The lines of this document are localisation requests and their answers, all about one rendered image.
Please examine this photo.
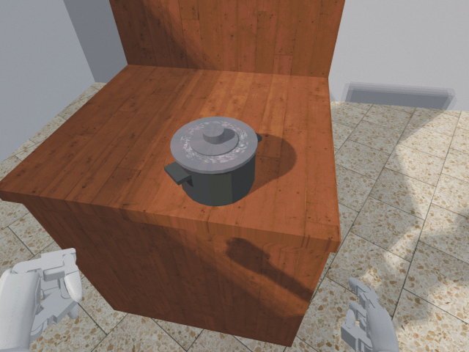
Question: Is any pot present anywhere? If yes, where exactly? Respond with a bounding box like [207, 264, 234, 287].
[164, 132, 262, 206]

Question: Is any knob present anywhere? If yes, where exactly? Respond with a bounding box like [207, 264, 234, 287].
[202, 124, 224, 143]

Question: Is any table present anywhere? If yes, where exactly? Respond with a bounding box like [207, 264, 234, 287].
[0, 0, 345, 347]

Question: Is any lid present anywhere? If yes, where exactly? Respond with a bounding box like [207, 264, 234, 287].
[170, 117, 258, 174]

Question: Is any robot right hand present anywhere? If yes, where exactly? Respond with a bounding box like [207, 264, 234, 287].
[341, 277, 399, 352]

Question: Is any robot left hand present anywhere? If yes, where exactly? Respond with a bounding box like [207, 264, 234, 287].
[0, 248, 83, 350]

